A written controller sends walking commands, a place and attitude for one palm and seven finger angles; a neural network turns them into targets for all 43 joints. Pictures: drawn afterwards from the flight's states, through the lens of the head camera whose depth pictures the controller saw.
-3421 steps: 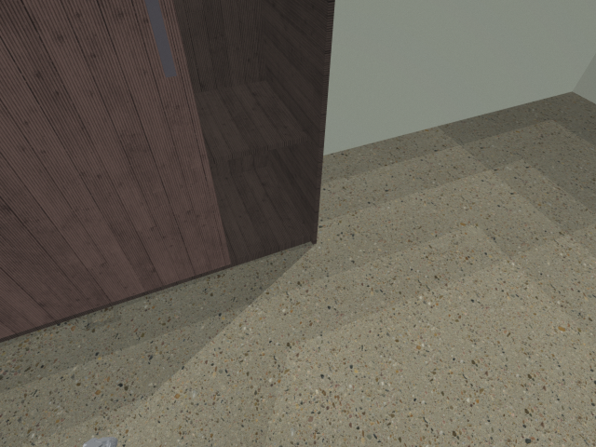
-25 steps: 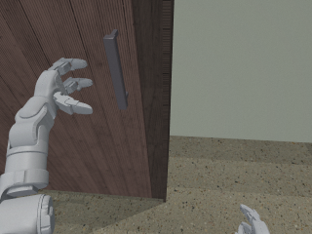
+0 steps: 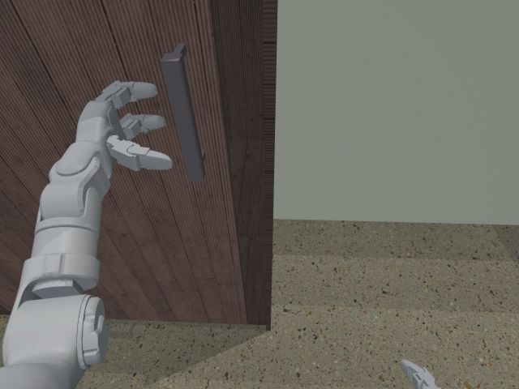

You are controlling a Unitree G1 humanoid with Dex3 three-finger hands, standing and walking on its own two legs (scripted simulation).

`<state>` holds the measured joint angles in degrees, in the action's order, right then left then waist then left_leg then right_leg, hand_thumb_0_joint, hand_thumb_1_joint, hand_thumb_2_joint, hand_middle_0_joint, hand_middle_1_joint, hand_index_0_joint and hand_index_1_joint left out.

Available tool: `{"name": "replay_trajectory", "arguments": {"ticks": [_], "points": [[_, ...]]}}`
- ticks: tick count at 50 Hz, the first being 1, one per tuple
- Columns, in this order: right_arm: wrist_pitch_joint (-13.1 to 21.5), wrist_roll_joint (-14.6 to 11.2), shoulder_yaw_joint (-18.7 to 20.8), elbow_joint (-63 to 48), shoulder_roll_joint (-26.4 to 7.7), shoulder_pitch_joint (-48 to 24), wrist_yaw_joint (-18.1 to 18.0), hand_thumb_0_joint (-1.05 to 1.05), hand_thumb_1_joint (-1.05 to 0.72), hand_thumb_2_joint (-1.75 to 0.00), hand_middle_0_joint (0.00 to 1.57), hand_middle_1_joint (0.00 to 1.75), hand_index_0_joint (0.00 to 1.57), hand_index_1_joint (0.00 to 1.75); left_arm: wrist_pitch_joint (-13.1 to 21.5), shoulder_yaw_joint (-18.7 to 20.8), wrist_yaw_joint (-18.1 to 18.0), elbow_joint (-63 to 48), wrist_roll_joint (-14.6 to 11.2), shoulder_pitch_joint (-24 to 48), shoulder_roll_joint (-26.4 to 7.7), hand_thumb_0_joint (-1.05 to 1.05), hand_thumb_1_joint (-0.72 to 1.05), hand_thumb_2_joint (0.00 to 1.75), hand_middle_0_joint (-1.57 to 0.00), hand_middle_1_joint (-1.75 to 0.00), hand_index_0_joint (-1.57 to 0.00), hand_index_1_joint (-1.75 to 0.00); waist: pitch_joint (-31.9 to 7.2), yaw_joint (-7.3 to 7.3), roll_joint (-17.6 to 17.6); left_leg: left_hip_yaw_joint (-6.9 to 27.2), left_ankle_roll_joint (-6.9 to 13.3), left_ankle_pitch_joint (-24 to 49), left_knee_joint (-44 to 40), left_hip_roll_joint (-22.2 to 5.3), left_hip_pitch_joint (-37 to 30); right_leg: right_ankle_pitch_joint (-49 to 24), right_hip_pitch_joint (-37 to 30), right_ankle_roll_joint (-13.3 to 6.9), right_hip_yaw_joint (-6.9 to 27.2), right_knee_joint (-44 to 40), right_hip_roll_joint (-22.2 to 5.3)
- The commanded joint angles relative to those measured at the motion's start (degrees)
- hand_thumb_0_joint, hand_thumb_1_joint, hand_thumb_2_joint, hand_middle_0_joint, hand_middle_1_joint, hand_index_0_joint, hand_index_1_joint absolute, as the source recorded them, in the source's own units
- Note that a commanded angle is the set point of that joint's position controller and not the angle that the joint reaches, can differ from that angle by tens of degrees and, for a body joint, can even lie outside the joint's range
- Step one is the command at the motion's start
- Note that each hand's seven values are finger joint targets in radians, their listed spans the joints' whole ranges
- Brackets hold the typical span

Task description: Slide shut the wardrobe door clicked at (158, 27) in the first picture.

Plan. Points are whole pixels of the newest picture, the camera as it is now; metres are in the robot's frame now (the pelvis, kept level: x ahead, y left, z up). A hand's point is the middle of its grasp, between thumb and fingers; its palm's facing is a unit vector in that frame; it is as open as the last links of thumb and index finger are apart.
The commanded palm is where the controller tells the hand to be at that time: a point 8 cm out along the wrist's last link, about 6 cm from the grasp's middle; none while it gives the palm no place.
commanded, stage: move the hooked fingers beside the handle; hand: left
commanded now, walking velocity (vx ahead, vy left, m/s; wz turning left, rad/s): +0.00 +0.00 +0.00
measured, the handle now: (189, 118) +0.47 +0.13 +0.20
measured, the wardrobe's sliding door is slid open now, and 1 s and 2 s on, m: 0.07 0.07 0.07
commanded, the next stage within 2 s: feel for the door with the fingertips in 0.68 s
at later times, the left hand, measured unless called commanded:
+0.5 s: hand (142, 136) +0.42 +0.19 +0.21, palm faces +0.02 -1.00 -0.01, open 14.0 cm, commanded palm +0.39 +0.24 +0.21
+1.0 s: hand (143, 139) +0.41 +0.19 +0.20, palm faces +0.00 -1.00 +0.00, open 14.0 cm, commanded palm +0.39 +0.23 +0.21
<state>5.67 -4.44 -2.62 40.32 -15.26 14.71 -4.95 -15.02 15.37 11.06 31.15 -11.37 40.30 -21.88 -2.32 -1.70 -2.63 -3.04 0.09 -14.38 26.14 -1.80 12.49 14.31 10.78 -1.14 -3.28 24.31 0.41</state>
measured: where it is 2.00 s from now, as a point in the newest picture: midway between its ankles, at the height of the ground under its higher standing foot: outside the picture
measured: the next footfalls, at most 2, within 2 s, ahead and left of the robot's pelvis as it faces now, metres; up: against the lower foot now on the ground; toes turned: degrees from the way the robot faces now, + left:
none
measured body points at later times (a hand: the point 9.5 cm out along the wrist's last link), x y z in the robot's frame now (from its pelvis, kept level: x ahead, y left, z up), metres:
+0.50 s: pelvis -0.01 +0.00 +0.00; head -0.01 -0.01 +0.45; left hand +0.41 +0.24 +0.21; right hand +0.13 -0.25 -0.10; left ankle -0.01 +0.12 -0.74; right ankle -0.02 -0.11 -0.74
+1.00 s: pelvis +0.00 +0.00 +0.00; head +0.00 -0.01 +0.45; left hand +0.41 +0.24 +0.21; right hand +0.12 -0.26 -0.11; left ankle -0.01 +0.12 -0.74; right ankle -0.02 -0.11 -0.74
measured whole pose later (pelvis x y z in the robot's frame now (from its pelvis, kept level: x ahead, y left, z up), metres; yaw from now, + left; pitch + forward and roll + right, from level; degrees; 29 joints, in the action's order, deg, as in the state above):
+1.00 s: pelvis +0.00 +0.00 +0.00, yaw +0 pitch +1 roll -1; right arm 5.7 -4.7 -2.0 40.9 -15.7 16.2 -4.9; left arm -14.2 14.5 11.4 30.2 -11.9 38.8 -21.4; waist -2.4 -1.3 -2.3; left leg -2.5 0.2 -14.9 27.3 -1.9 13.3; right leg 14.4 11.0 -1.0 -3.6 24.4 0.5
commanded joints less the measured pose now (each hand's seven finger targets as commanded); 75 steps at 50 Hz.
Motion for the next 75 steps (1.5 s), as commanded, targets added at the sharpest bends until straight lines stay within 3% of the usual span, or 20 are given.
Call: {"name": "replay_trajectory", "arguments": {"ticks": [1,3,6,12,17,20,22,25,27,30,34,42,44,46,50,56,59,61,70,75], "points": [[2.8,0.0,2.8,-8.2,-7.3,-4.5,-0.3,0.0,-0.9,-0.9,0.2,0.3,0.2,0.3,4.3,3.7,-0.4,-13.5,-0.6,24.0,-13.1,0.0,-0.5,0.3,-0.3,-1.2,-0.3,-1.2,-16.9,1.5,1.7,3.1,1.4,19.9,-1.3,1.5,-8.5,-22.1,-4.5,-0.5,1.2,-1.4,1.4],[2.3,0.0,2.7,-7.6,-7.6,-4.3,-0.6,0.0,-0.9,-0.9,0.2,0.3,0.2,0.3,3.1,4.7,-0.6,-10.4,-0.5,23.9,-14.3,0.0,-0.5,0.3,-0.3,-1.2,-0.3,-1.2,-13.4,1.0,3.7,2.8,1.6,16.1,-1.8,1.5,-6.5,-19.2,-2.6,-0.2,1.4,-2.3,1.4],[2.0,0.2,2.7,-7.8,-7.6,-4.3,-0.8,0.0,-0.9,-0.9,0.2,0.3,0.2,0.3,3.4,5.4,-1.0,-11.6,0.1,26.6,-16.4,0.0,-0.5,0.3,-0.3,-1.2,-0.3,-1.2,-14.7,0.81,1.8,2.8,1.7,14.9,-1.8,1.6,-6.7,-17.8,-3.0,-0.2,2.0,-2.7,1.1],[3.0,0.0,2.7,-8.0,-7.1,-4.6,-0.9,0.0,-0.9,-0.9,0.2,0.3,0.2,0.3,6.1,1.7,0.7,-15.7,-0.9,29.6,-12.7,0.0,-0.5,0.3,-0.3,-1.2,-0.3,-1.2,-17.5,-0.13,-0.9,3.2,1.6,17.4,-1.2,1.6,-10.2,-20.1,-3.2,-0.5,1.7,-2.3,1.5],[2.9,-0.2,2.6,-6.8,-7.6,-4.4,-0.9,0.0,-0.9,-0.9,0.2,0.3,0.2,0.3,3.3,0.6,0.6,-8.6,-1.2,28.5,-11.0,0.0,-0.5,0.3,-0.3,-1.2,-0.3,-1.2,-12.7,-0.52,1.3,3.6,1.6,13.1,-1.9,1.8,-7.1,-15.3,-0.1,-0.4,1.4,-3.2,1.4],[2.6,0.1,2.7,-6.7,-7.8,-3.9,-0.8,0.0,-0.9,-0.9,0.2,0.3,0.2,0.3,3.6,3.5,-0.3,-8.2,-0.5,28.7,-14.6,0.0,-0.5,0.3,-0.3,-1.2,-0.3,-1.2,-14.6,0.06,2.0,3.7,1.7,13.9,-1.5,1.9,-6.6,-16.3,-1.5,-0.4,1.7,-2.9,1.1],[2.6,0.0,2.6,-7.3,-7.4,-4.2,-0.7,0.0,-0.9,-0.9,0.2,0.3,0.2,0.3,4.5,1.2,-0.1,-8.9,-0.6,29.1,-12.0,0.0,-0.5,0.3,-0.3,-1.2,-0.3,-1.2,-14.9,-0.19,2.2,3.6,1.6,14.5,-1.4,1.9,-7.0,-17.1,-1.7,-0.4,1.6,-2.5,1.1],[2.6,0.2,2.7,-7.0,-7.6,-3.6,-0.8,0.0,-0.9,-0.9,0.2,0.3,0.2,0.3,6.1,4.0,-0.4,-8.6,-0.4,31.5,-15.7,0.0,-0.5,0.3,-0.3,-1.2,-0.3,-1.2,-16.0,-0.26,2.1,3.6,1.8,13.5,-1.1,1.9,-7.0,-16.2,-1.7,-0.3,2.0,-2.7,1.2],[2.8,0.1,2.5,-7.1,-7.3,-3.8,-0.8,0.0,-0.9,-0.9,0.2,0.3,0.2,0.3,6.6,1.7,-0.2,-7.9,-0.3,32.7,-13.2,0.0,-0.5,0.3,-0.3,-1.2,-0.3,-1.2,-14.8,-0.64,0.9,3.6,1.7,13.3,-1.1,1.9,-6.9,-16.2,-1.0,-0.4,1.9,-2.6,1.2],[2.8,0.4,2.6,-6.5,-7.7,-2.8,-0.9,0.0,-0.9,-0.9,0.2,0.3,0.2,0.3,7.0,3.8,-0.5,-4.4,0.2,33.9,-16.1,0.0,-0.5,0.3,-0.3,-1.2,-0.3,-1.2,-14.9,-0.64,1.3,3.8,1.7,11.9,-1.4,1.9,-5.9,-14.6,-0.7,-0.3,2.0,-2.8,1.2],[2.7,0.3,2.8,-7.1,-7.9,-2.0,-0.7,0.0,-0.9,-0.9,0.2,0.3,0.2,0.3,7.5,5.5,0.6,-3.7,0.2,28.6,-17.7,0.0,-0.5,0.3,-0.3,-1.2,-0.3,-1.2,-16.9,0.32,2.4,3.0,1.9,14.8,-0.6,1.9,-5.7,-18.9,-3.2,-0.2,2.3,-2.0,1.0],[3.2,-0.3,3.2,-8.3,-7.7,-3.0,-0.4,0.0,-0.9,-0.9,0.2,0.3,0.2,0.3,6.3,2.8,2.4,-11.0,-1.8,25.7,-13.3,0.0,-0.5,0.3,-0.3,-1.2,-0.3,-1.2,-16.7,0.24,1.2,2.9,1.9,16.5,-0.4,1.6,-7.4,-20.5,-2.6,-0.4,2.0,-1.8,1.4],[3.2,-0.2,3.2,-7.8,-7.9,-2.9,-0.4,0.0,-0.9,-0.9,0.2,0.3,0.2,0.3,5.4,3.3,1.7,-11.3,-1.8,25.6,-13.6,0.0,-0.5,0.3,-0.3,-1.2,-0.3,-1.2,-15.4,0.34,2.2,3.1,1.9,16.0,-0.3,1.6,-6.8,-19.6,-2.0,-0.3,1.9,-1.9,1.5],[3.4,-0.3,3.1,-8.0,-7.3,-3.9,-0.3,0.0,-0.9,-0.9,0.2,0.3,0.2,0.3,5.0,0.6,0.9,-14.3,-1.6,28.4,-10.5,0.0,-0.5,0.3,-0.3,-1.2,-0.3,-1.2,-15.5,-0.12,-0.8,3.4,1.7,15.6,-0.5,1.8,-7.8,-18.3,-1.2,-0.5,1.7,-2.1,1.5],[3.4,0.1,3.0,-7.7,-7.0,-4.7,-0.2,0.0,-0.9,-0.9,0.2,0.3,0.2,0.3,4.5,0.4,-1.0,-17.9,-1.2,28.9,-9.5,0.0,-0.5,0.3,-0.3,-1.2,-0.3,-1.2,-18.0,0.24,-1.8,3.8,1.4,18.2,-0.3,1.6,-9.9,-19.5,-1.8,-0.6,1.4,-1.7,1.7],[3.0,0.2,2.6,-7.6,-6.2,-6.8,0.1,0.0,-0.9,-0.9,0.2,0.3,0.2,0.3,2.9,-2.2,-4.0,-17.5,-0.6,28.5,-4.5,0.0,-0.5,0.3,-0.3,-1.2,-0.3,-1.2,-16.6,0.76,0.0,3.9,1.1,17.6,-1.0,1.7,-10.1,-17.9,-1.5,-0.7,1.0,-1.8,1.8],[2.0,0.6,2.4,-6.9,-6.5,-6.7,-0.2,0.0,-0.9,-0.9,0.2,0.3,0.2,0.3,1.8,1.7,-5.7,-14.0,0.1,26.4,-8.1,0.0,-0.5,0.3,-0.3,-1.2,-0.3,-1.2,-16.1,1.52,3.8,3.4,1.2,17.3,-1.3,1.6,-8.4,-18.4,-3.0,-0.5,1.2,-2.0,1.7],[1.4,0.7,2.1,-7.2,-6.1,-7.0,-0.3,0.0,-0.9,-0.9,0.2,0.3,0.2,0.3,1.4,1.3,-6.0,-12.2,0.4,27.0,-7.5,0.0,-0.5,0.3,-0.3,-1.2,-0.3,-1.2,-14.2,1.24,5.1,3.1,1.4,16.1,-1.8,1.6,-7.0,-18.2,-2.9,-0.3,1.4,-2.3,1.3],[1.1,0.6,2.0,-7.2,-5.6,-6.4,-0.7,0.0,-0.9,-0.9,0.2,0.3,0.2,0.3,4.0,-2.2,-4.9,-9.2,0.7,33.1,-5.5,0.0,-0.5,0.3,-0.3,-1.2,-0.3,-1.2,-13.9,-0.48,2.7,3.0,1.7,13.9,-1.7,1.9,-8.0,-16.9,-1.5,-0.2,2.1,-3.3,1.1],[1.5,0.8,2.4,-6.2,-6.2,-4.6,-0.6,0.0,-0.9,-0.9,0.2,0.3,0.2,0.3,5.2,0.0,-4.5,-6.5,0.5,34.8,-8.5,0.0,-0.5,0.3,-0.3,-1.2,-0.3,-1.2,-15.7,-0.63,2.8,3.2,1.8,13.7,-1.6,2.1,-7.3,-17.2,-2.4,-0.2,2.3,-3.4,1.1]]}}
